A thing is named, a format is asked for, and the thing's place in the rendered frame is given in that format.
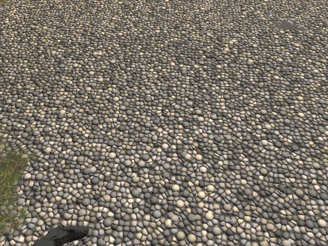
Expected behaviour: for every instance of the left robot hand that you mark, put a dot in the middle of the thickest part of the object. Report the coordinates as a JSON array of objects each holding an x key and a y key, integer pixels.
[{"x": 60, "y": 235}]

